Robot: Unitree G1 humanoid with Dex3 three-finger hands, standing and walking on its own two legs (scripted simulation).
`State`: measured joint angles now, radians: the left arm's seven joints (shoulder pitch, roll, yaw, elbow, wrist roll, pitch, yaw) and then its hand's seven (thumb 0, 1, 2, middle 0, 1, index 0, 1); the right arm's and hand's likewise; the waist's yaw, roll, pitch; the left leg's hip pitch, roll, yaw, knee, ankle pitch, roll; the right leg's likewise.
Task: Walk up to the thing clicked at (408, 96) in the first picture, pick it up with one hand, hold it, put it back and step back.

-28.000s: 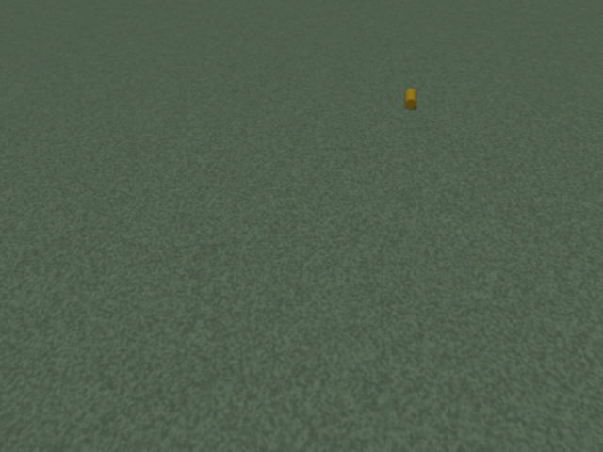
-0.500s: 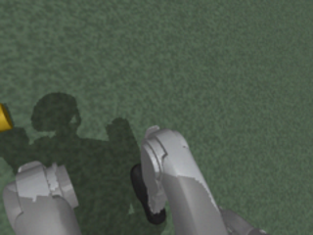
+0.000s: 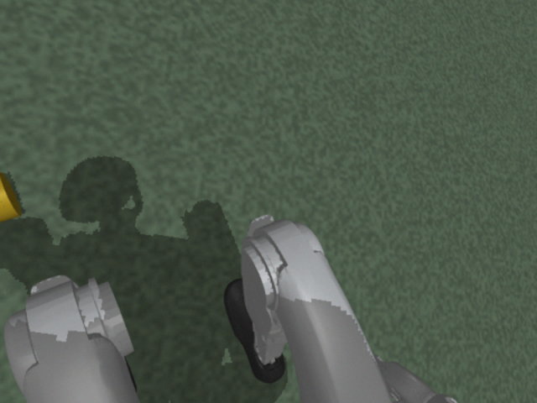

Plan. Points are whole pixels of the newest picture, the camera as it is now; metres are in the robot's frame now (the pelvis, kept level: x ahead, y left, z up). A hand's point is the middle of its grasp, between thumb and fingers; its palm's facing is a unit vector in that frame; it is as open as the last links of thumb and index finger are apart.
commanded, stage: withdraw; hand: left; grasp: from above
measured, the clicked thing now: out of the picture +0.43 +0.32 -0.27
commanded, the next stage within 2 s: home in 0.90 s
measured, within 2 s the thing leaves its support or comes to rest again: neither
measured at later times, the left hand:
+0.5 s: hand out of the picture +0.42 +0.34 -0.09, palm faces -0.37 -0.10 -0.92, open 14.0 cm
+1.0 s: hand out of the picture +0.40 +0.33 -0.14, palm faces -0.43 -0.10 -0.90, open 13.8 cm
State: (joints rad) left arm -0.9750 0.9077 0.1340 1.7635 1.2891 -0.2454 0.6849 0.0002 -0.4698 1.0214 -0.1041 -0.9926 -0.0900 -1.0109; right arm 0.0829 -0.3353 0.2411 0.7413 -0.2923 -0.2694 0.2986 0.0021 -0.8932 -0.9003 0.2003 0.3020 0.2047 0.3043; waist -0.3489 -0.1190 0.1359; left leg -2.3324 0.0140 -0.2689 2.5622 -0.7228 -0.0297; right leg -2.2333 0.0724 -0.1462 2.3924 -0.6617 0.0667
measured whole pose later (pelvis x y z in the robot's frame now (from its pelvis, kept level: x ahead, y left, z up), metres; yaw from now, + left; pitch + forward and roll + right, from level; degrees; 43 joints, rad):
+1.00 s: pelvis -0.01 -0.01 +0.03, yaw +7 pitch +31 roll -8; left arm -0.95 0.74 0.07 1.51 1.31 -0.25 0.46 0.00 -0.47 0.99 -0.11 -1.00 -0.12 -1.00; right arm 0.16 -0.30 0.09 0.74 -0.17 -0.08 0.12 0.00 -0.91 -0.90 0.20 0.30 0.20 0.30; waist -0.26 -0.04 -0.03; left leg -2.31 -0.01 -0.16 2.39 -0.63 -0.03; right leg -2.23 0.02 -0.06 2.31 -0.64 0.03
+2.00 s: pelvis +0.04 +0.00 +0.33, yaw +13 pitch +22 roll -4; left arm 0.22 0.28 0.02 0.07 0.06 0.35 0.08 0.01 0.90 0.90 -0.21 -0.30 -0.21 -0.30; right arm 0.15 -0.20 0.05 0.54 0.04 -0.12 -0.08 0.01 -0.91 -0.90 0.20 0.30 0.21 0.30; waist -0.06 0.03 -0.18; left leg -1.23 0.03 -0.09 1.42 -0.57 -0.02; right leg -1.17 0.00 -0.05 1.37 -0.57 0.01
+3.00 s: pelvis +0.08 +0.01 +0.41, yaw +15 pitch +9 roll -3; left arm 0.50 0.22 0.03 -0.13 -0.05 0.46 0.02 0.01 0.91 0.90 -0.20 -0.30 -0.20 -0.30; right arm 0.30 -0.22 0.04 0.54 0.00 -0.24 -0.18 0.02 -0.90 -0.90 0.20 0.30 0.21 0.30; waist -0.04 0.04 -0.16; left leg -0.69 0.03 -0.07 1.01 -0.48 -0.01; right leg -0.63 -0.01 -0.05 0.94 -0.47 0.02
